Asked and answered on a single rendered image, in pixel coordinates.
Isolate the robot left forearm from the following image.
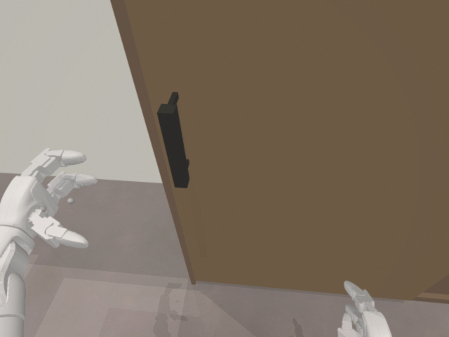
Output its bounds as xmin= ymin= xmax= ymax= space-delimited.
xmin=0 ymin=225 xmax=35 ymax=337

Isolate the robot left hand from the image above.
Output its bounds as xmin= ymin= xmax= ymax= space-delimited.
xmin=0 ymin=148 xmax=98 ymax=249

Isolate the handle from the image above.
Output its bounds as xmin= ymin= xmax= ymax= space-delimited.
xmin=157 ymin=92 xmax=189 ymax=188

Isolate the robot right hand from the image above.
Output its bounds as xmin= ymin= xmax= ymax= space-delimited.
xmin=337 ymin=281 xmax=392 ymax=337

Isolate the wardrobe door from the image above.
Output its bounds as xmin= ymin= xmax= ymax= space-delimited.
xmin=424 ymin=275 xmax=449 ymax=294
xmin=124 ymin=0 xmax=449 ymax=300

